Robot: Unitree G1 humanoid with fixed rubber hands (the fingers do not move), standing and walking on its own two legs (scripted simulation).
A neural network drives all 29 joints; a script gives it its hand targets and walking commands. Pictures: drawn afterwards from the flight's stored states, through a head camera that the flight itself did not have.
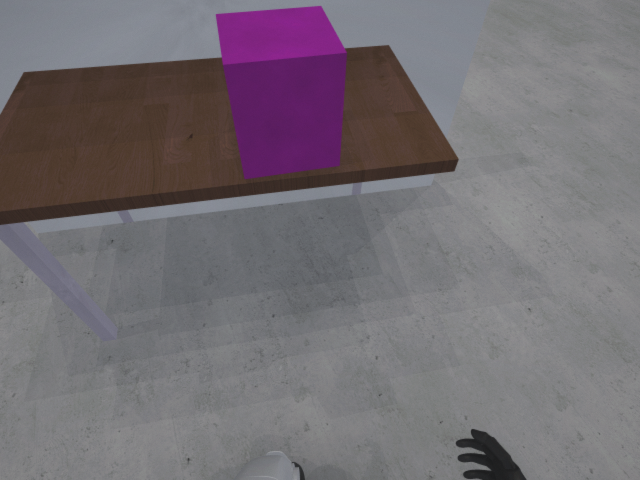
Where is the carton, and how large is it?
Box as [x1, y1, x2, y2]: [216, 6, 346, 178]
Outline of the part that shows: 320,6 216,14 223,67 244,178 339,165 346,52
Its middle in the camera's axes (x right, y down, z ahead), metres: -0.08 -0.31 +0.81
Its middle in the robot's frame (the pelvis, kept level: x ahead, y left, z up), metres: +0.81 +0.12 +0.02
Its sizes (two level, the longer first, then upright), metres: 0.210 0.200 0.250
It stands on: a table, 0.64 m high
